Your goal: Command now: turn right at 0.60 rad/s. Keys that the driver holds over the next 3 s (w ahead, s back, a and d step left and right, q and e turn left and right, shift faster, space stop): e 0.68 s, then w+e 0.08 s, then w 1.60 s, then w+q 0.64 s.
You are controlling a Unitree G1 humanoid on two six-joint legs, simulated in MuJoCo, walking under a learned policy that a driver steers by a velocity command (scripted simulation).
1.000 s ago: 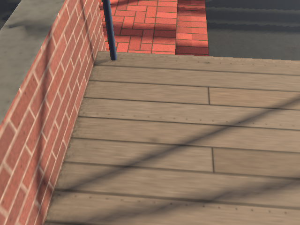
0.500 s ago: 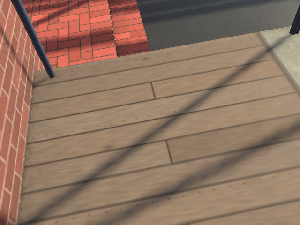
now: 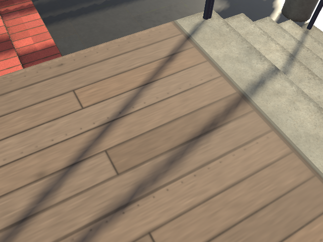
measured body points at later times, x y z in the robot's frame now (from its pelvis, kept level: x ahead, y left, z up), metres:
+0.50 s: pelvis +0.01 -0.06 +0.00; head +0.04 -0.10 +0.44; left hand +0.24 +0.17 -0.08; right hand +0.08 -0.38 -0.11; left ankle +0.07 +0.10 -0.69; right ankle +0.00 -0.15 -0.74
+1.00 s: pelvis +0.07 -0.07 +0.00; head +0.09 -0.07 +0.45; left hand +0.35 +0.07 -0.10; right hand -0.04 -0.33 -0.11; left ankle +0.08 +0.07 -0.74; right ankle +0.02 -0.23 -0.71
